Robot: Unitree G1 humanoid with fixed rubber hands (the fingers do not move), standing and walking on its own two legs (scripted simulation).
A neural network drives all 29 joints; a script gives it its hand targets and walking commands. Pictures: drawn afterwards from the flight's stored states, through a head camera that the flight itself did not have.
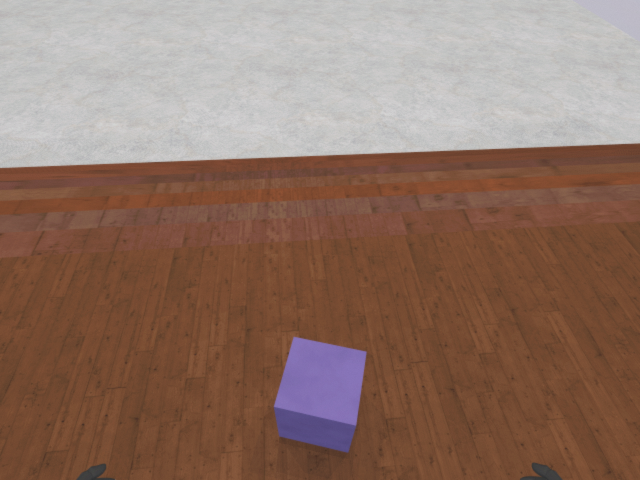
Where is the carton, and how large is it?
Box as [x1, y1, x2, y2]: [274, 337, 366, 452]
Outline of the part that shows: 294,337 274,404 279,435 347,452 356,423 366,352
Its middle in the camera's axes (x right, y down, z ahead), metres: +0.00 +0.44 +1.12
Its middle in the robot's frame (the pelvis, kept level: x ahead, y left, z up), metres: +0.48 -0.02 -0.66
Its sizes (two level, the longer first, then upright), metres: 0.210 0.200 0.250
